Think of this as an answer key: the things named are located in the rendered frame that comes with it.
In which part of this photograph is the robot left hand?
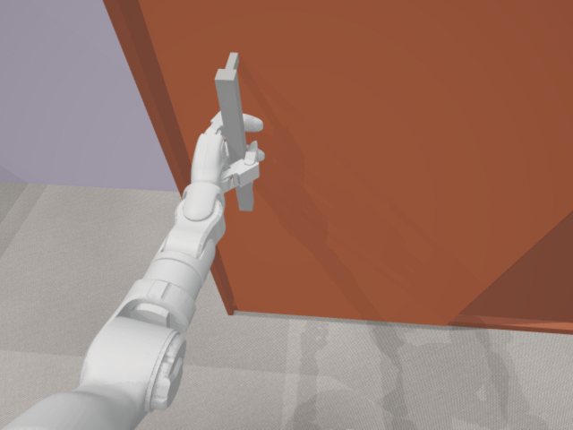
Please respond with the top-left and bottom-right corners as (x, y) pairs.
(191, 111), (265, 194)

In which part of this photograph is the wardrobe door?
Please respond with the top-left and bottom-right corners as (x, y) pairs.
(139, 0), (573, 326)
(459, 211), (573, 323)

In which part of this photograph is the handle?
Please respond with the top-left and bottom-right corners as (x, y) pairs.
(215, 53), (254, 211)

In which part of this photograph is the left robot upper arm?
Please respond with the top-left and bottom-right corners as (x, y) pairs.
(1, 316), (186, 430)

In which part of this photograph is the robot left forearm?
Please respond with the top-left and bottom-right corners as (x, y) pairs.
(80, 182), (226, 384)

